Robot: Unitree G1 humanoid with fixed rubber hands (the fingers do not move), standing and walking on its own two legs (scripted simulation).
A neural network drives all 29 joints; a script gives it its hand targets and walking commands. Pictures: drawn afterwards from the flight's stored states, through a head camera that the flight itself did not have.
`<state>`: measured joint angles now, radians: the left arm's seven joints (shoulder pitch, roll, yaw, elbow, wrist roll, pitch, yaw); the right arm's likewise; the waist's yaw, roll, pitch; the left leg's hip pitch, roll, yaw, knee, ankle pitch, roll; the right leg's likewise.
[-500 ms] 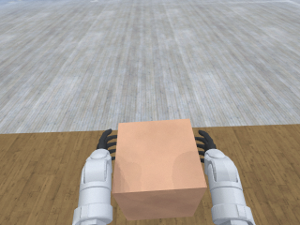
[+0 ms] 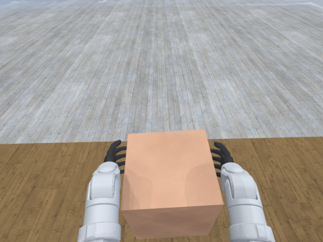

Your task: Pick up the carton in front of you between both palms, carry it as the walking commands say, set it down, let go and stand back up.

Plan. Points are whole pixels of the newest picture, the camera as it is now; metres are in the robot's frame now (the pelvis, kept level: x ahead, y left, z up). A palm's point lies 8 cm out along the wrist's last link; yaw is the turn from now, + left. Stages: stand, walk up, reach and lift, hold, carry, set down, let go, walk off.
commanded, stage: carry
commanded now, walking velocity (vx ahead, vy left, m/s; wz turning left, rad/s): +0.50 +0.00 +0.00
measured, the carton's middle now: (169, 186) +0.28 +0.00 -0.03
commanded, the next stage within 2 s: none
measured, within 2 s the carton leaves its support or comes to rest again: neither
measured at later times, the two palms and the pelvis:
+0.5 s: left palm (117, 123) +0.43 +0.15 +0.08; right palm (215, 123) +0.43 -0.15 +0.08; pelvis +0.17 +0.00 -0.01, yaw +3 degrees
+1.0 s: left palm (113, 80) +0.74 +0.22 +0.05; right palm (183, 79) +0.73 -0.08 +0.06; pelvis +0.47 +0.07 -0.01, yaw +0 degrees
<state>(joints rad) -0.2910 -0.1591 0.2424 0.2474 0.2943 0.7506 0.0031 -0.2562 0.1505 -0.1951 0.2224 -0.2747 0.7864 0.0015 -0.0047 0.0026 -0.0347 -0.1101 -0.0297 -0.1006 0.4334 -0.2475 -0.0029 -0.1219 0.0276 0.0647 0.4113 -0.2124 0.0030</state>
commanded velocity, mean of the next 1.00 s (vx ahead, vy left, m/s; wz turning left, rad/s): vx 0.50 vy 0.00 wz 0.00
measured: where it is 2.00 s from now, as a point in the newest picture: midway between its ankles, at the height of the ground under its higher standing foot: (156, 167)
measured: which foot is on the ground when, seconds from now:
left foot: down 0.00-0.44, up 0.46-0.82, down 0.84-1.00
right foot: down 0.00-0.16, up 0.18-0.40, down 0.42-0.86, up 0.88-1.00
